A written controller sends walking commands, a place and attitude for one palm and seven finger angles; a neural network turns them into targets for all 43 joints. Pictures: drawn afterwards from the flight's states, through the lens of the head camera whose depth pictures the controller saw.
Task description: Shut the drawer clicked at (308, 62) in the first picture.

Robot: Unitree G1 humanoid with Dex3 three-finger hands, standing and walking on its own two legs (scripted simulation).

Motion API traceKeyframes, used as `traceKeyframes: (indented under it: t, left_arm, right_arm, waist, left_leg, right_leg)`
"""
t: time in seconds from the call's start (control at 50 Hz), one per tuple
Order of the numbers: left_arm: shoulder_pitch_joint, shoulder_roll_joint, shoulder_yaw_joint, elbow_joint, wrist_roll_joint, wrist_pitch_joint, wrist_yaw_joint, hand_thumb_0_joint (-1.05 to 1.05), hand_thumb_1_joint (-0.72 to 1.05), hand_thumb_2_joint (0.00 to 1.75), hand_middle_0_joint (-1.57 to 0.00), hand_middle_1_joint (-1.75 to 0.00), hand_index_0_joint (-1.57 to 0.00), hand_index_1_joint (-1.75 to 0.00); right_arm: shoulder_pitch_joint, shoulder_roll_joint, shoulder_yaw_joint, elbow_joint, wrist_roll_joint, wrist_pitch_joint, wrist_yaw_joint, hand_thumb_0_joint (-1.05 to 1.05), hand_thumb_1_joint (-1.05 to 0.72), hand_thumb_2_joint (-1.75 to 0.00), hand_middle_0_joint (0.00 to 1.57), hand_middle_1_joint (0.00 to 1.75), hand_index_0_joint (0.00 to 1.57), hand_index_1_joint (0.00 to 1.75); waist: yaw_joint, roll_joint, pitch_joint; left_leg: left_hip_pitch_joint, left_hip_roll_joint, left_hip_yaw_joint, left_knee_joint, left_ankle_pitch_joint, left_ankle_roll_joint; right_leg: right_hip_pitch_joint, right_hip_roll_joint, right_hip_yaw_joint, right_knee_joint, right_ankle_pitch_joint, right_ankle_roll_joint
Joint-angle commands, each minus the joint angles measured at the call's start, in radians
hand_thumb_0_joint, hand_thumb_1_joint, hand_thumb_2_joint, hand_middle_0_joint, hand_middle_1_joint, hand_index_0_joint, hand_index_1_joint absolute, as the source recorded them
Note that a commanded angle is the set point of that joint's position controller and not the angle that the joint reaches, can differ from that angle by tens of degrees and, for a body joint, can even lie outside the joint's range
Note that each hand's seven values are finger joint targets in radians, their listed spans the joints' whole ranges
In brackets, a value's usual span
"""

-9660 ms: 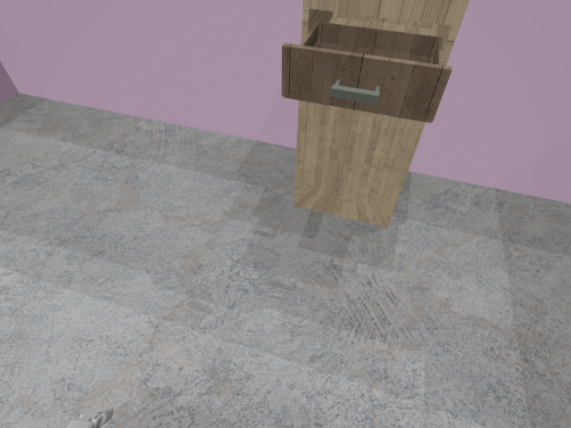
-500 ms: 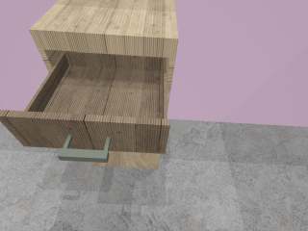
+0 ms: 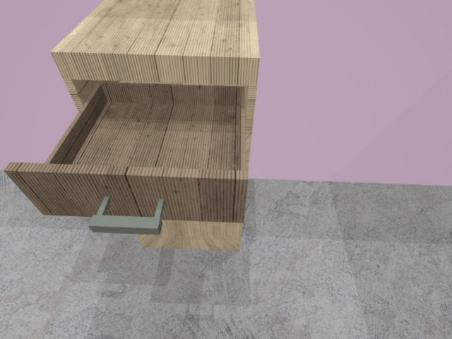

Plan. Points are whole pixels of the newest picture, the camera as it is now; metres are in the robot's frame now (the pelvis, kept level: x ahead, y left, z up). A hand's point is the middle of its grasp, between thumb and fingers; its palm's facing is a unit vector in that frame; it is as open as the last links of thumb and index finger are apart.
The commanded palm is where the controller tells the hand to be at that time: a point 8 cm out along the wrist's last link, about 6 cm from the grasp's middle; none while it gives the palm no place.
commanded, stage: come to a stop and stand still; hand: left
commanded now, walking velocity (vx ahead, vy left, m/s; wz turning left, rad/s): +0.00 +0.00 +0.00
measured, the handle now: (129, 214) +0.31 +0.20 +0.05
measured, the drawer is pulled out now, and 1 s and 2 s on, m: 0.29 0.29 0.29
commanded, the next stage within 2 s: look again from close up in 0.10 s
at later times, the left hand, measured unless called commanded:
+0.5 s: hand out of the picture -0.02 +0.16 -0.17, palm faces +0.01 -0.98 -0.18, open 7.4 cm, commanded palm none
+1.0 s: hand (140, 292) +0.19 +0.15 +0.02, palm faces +0.20 -0.97 -0.15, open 6.9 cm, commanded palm +0.09 +0.19 -0.03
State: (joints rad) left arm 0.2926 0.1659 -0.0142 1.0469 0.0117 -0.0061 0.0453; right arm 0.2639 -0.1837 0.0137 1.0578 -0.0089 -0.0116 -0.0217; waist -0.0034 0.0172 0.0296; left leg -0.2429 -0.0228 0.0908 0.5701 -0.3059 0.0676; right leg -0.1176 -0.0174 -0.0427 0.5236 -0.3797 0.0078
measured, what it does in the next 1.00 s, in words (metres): stands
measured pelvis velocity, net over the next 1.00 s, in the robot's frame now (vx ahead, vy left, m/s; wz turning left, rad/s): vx -0.02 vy -0.03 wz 0.03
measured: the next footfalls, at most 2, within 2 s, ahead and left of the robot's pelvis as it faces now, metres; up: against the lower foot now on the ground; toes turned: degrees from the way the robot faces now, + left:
none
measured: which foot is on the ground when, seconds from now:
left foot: down 0.00-1.00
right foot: down 0.00-1.00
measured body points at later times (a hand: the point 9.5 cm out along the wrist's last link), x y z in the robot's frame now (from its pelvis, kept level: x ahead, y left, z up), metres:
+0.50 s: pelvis +0.00 -0.01 +0.01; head +0.02 +0.00 +0.46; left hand -0.01 +0.21 -0.16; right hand +0.01 -0.24 -0.15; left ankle +0.00 +0.07 -0.73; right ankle -0.06 -0.12 -0.73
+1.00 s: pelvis -0.02 -0.03 -0.01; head -0.03 -0.05 +0.44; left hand +0.17 +0.20 +0.03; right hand +0.11 -0.27 -0.12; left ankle +0.00 +0.07 -0.73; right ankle -0.06 -0.12 -0.73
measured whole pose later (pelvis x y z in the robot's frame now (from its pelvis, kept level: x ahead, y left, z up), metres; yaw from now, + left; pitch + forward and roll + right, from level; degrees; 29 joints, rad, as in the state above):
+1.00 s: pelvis -0.02 -0.03 -0.01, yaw +2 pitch +2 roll +1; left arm 0.42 0.18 0.04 0.05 -0.14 -0.15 0.06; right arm 0.27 -0.24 -0.01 0.79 0.02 -0.25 -0.03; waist -0.04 0.05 -0.07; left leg -0.36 -0.03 0.06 0.60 -0.27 0.04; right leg -0.26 -0.02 -0.07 0.63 -0.41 -0.02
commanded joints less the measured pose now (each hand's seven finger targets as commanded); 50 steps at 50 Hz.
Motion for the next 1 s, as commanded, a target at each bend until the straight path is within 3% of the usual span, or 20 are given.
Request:
traceKeyframes:
  t: [0.0, 0.02, 0.1, 0.18, 0.32, 0.38, 0.74, 0.76, 0.78, 0.8, 0.82, 0.84, 0.86, 0.88, 0.9, 0.94, 0.98]
  left_arm:
    - [0.059, 0.100, 0.012, -0.039, 0.001, -0.011, 0.005, 0.00, 0.90, 0.90, -0.20, -0.30, -0.20, -0.30]
    - [0.054, 0.102, 0.013, -0.039, 0.002, -0.008, 0.003, 0.00, 0.90, 0.90, -0.20, -0.30, -0.20, -0.30]
    - [0.063, 0.108, 0.013, -0.034, 0.001, -0.013, 0.002, 0.00, 0.90, 0.90, -0.20, -0.30, -0.20, -0.30]
    - [0.067, 0.115, 0.012, -0.025, -0.001, -0.013, 0.001, 0.00, 0.90, 0.90, -0.20, -0.30, -0.20, -0.30]
    - [0.082, 0.108, 0.010, -0.001, 0.001, -0.015, 0.000, 0.00, 0.90, 0.90, -0.20, -0.30, -0.20, -0.30]
    - [0.088, 0.104, 0.009, 0.012, -0.001, -0.015, 0.001, 0.00, 0.90, 0.90, -0.20, -0.30, -0.20, -0.30]
    - [0.103, 0.089, 0.010, 0.037, 0.000, -0.017, 0.002, 0.00, 0.90, 0.90, -0.20, -0.30, -0.20, -0.30]
    - [0.138, 0.092, 0.011, 0.048, 0.021, -0.042, 0.037, 0.00, 0.90, 0.90, -0.20, -0.30, -0.20, -0.30]
    - [-0.548, 0.303, 0.112, -1.532, -0.188, -0.226, 0.032, 0.00, 0.90, 0.90, -0.22, -0.32, -0.22, -0.32]
    - [-0.155, 0.225, 0.097, -1.314, -0.108, -0.167, 0.077, 0.00, 0.90, 0.90, -0.24, -0.34, -0.24, -0.34]
    - [-0.081, 0.174, 0.069, -1.235, -0.117, -0.114, 0.132, 0.00, 0.90, 0.90, -0.26, -0.37, -0.26, -0.37]
    - [0.228, -0.063, -0.063, -0.987, -0.117, -0.018, 0.111, 0.00, 0.90, 0.90, -0.28, -0.39, -0.28, -0.39]
    - [0.065, -0.061, -0.081, -1.214, -0.164, -0.044, 0.088, 0.00, 0.90, 0.90, -0.30, -0.41, -0.30, -0.41]
    - [0.072, -0.006, -0.031, -1.232, -0.150, -0.085, 0.070, 0.00, 0.90, 0.90, -0.32, -0.43, -0.32, -0.43]
    - [0.111, -0.017, -0.032, -1.191, -0.143, -0.127, 0.048, 0.00, 0.90, 0.90, -0.34, -0.45, -0.34, -0.45]
    - [0.356, -0.066, -0.022, -1.034, -0.152, -0.202, -0.022, 0.00, 0.90, 0.90, -0.38, -0.50, -0.38, -0.50]
    - [0.537, -0.073, 0.039, -0.945, -0.200, -0.317, -0.149, 0.00, 0.90, 0.90, -0.42, -0.54, -0.42, -0.54]
  right_arm:
    - [0.020, -0.099, -0.017, -0.045, -0.002, -0.012, -0.001, 0.00, -0.90, -0.90, 0.20, 0.30, 0.20, 0.30]
    - [0.021, -0.100, -0.016, -0.042, -0.003, -0.013, 0.000, 0.00, -0.90, -0.90, 0.20, 0.30, 0.20, 0.30]
    - [0.019, -0.104, -0.014, -0.033, -0.002, -0.016, 0.001, 0.00, -0.90, -0.90, 0.20, 0.30, 0.20, 0.30]
    - [0.016, -0.105, -0.012, -0.015, 0.000, -0.020, -0.001, 0.00, -0.90, -0.90, 0.20, 0.30, 0.20, 0.30]
    - [0.011, -0.093, -0.011, 0.013, 0.004, -0.021, -0.004, 0.00, -0.90, -0.90, 0.20, 0.30, 0.20, 0.30]
    - [0.018, -0.093, -0.009, 0.024, 0.003, -0.022, -0.006, 0.00, -0.90, -0.90, 0.20, 0.30, 0.20, 0.30]
    - [0.023, -0.078, -0.008, 0.056, 0.005, -0.022, -0.012, 0.00, -0.90, -0.90, 0.20, 0.30, 0.20, 0.30]
    - [-0.024, -0.104, -0.013, -0.018, 0.007, -0.027, -0.004, 0.00, -0.90, -0.90, 0.20, 0.30, 0.20, 0.30]
    - [0.050, -0.268, -0.061, -0.370, 0.051, -0.163, -0.036, 0.00, -0.90, -0.90, 0.20, 0.30, 0.20, 0.30]
    - [-0.036, -0.152, -0.008, -0.311, 0.043, -0.268, -0.062, 0.00, -0.90, -0.90, 0.20, 0.30, 0.20, 0.30]
    - [-0.036, -0.155, -0.041, -0.256, 0.043, -0.295, -0.067, 0.00, -0.90, -0.90, 0.20, 0.30, 0.20, 0.30]
    - [0.022, -0.117, -0.040, -0.237, 0.055, -0.289, -0.045, 0.00, -0.90, -0.90, 0.20, 0.30, 0.20, 0.30]
    - [-0.010, -0.156, -0.044, -0.327, 0.057, -0.290, -0.036, 0.00, -0.90, -0.90, 0.20, 0.30, 0.20, 0.30]
    - [-0.033, -0.180, -0.064, -0.353, 0.047, -0.302, -0.039, 0.00, -0.90, -0.90, 0.20, 0.30, 0.20, 0.30]
    - [-0.048, -0.187, -0.067, -0.385, 0.031, -0.310, -0.037, 0.00, -0.90, -0.90, 0.20, 0.30, 0.20, 0.30]
    - [-0.068, -0.185, -0.079, -0.440, 0.019, -0.298, -0.016, 0.00, -0.90, -0.90, 0.20, 0.30, 0.20, 0.30]
    - [-0.129, -0.184, -0.098, -0.486, 0.019, -0.268, 0.005, 0.00, -0.90, -0.90, 0.20, 0.30, 0.20, 0.30]
  waist:
    - [0.003, -0.033, 0.088]
    - [0.004, -0.013, 0.092]
    - [0.005, -0.060, 0.042]
    - [0.008, -0.037, 0.010]
    - [0.011, -0.029, 0.032]
    - [0.010, -0.013, 0.012]
    - [0.013, -0.033, 0.029]
    - [0.016, -0.008, 0.075]
    - [-0.105, 0.204, -0.437]
    - [-0.001, 0.369, -0.456]
    - [-0.021, 0.266, -0.376]
    - [-0.044, 0.156, -0.234]
    - [-0.035, 0.091, -0.147]
    - [-0.050, 0.016, -0.134]
    - [-0.059, -0.067, -0.069]
    - [-0.011, -0.223, -0.055]
    - [0.039, -0.367, -0.075]
  left_leg:
    - [-0.007, 0.115, -0.168, -0.174, 0.142, -0.004]
    - [-0.007, 0.116, -0.172, -0.190, 0.141, -0.003]
    - [0.033, 0.112, -0.159, -0.187, 0.171, -0.005]
    - [0.071, 0.116, -0.149, -0.182, 0.231, -0.006]
    - [0.081, 0.120, -0.141, -0.195, 0.235, -0.008]
    - [0.099, 0.122, -0.138, -0.190, 0.271, -0.009]
    - [0.101, 0.124, -0.131, -0.192, 0.304, -0.013]
    - [0.035, 0.133, -0.121, 0.009, 0.493, -0.040]
    - [0.358, 0.050, -0.136, -0.106, 0.601, -0.043]
    - [0.487, 0.106, -0.139, -0.163, 0.765, -0.049]
    - [0.357, 0.112, -0.148, -0.158, 0.747, -0.095]
    - [0.302, 0.116, -0.156, -0.164, 0.657, -0.070]
    - [0.190, 0.109, -0.172, -0.143, 0.565, -0.062]
    - [0.147, 0.094, -0.161, -0.093, 0.450, -0.055]
    - [0.064, 0.069, -0.152, -0.052, 0.327, -0.048]
    - [-0.051, 0.049, -0.140, 0.026, 0.298, -0.048]
    - [-0.200, 0.042, -0.113, 0.103, 0.285, -0.064]
  right_leg:
    - [-0.109, -0.065, 0.087, -0.110, 0.113, -0.053]
    - [-0.107, -0.062, 0.082, -0.105, 0.110, -0.052]
    - [-0.086, -0.074, 0.090, -0.118, 0.150, -0.047]
    - [-0.074, -0.081, 0.088, -0.120, 0.190, -0.042]
    - [-0.081, -0.084, 0.095, -0.144, 0.213, -0.039]
    - [-0.071, -0.086, 0.093, -0.141, 0.235, -0.038]
    - [-0.057, -0.091, 0.092, -0.157, 0.289, -0.038]
    - [-0.120, -0.121, 0.126, -0.162, 0.585, -0.018]
    - [-0.078, -0.032, 0.008, -0.037, 0.550, -0.035]
    - [-0.139, 0.013, -0.004, 0.070, 0.268, -0.056]
    - [-0.182, 0.012, -0.018, 0.087, 0.099, -0.043]
    - [-0.268, 0.011, -0.027, 0.086, 0.082, -0.030]
    - [-0.251, 0.001, -0.042, 0.054, 0.100, -0.023]
    - [-0.275, 0.011, -0.050, 0.010, 0.120, -0.027]
    - [-0.308, 0.018, -0.059, -0.016, 0.142, -0.028]
    - [-0.344, 0.028, -0.073, 0.022, 0.221, -0.024]
    - [-0.377, 0.031, -0.078, 0.132, 0.333, -0.013]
